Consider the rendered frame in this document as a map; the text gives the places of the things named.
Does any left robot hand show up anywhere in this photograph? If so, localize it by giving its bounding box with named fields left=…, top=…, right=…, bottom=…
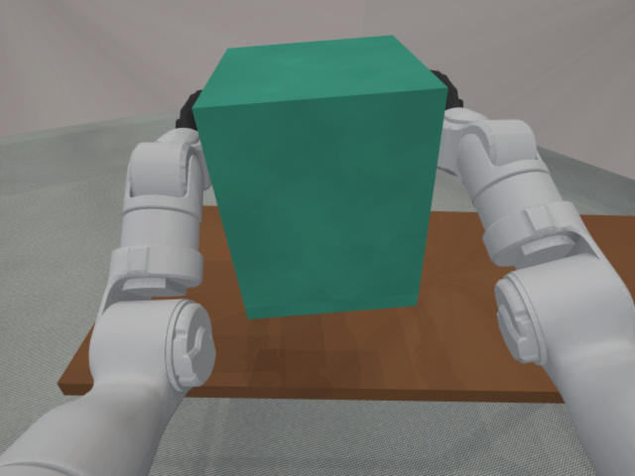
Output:
left=176, top=90, right=202, bottom=131

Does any right robot hand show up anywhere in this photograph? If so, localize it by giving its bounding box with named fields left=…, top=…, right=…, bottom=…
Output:
left=431, top=70, right=463, bottom=110

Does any robot left forearm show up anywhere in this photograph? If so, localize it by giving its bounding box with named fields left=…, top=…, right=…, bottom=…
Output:
left=89, top=128, right=212, bottom=378

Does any robot right upper arm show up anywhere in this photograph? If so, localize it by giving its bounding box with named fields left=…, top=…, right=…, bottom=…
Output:
left=494, top=253, right=635, bottom=476

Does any table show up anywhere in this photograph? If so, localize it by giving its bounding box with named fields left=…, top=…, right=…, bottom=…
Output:
left=57, top=205, right=635, bottom=404

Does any carton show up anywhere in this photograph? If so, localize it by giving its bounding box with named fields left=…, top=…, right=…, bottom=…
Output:
left=191, top=35, right=448, bottom=319

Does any robot right forearm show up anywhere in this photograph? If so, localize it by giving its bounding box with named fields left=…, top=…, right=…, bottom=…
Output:
left=437, top=107, right=635, bottom=327

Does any robot left upper arm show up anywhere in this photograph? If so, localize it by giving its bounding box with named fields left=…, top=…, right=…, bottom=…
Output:
left=0, top=298, right=216, bottom=476

